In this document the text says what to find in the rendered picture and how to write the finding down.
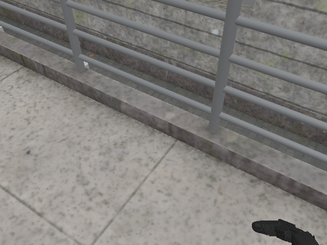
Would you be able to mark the robot right hand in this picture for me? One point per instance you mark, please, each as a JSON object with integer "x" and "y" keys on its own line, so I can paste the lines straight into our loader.
{"x": 285, "y": 231}

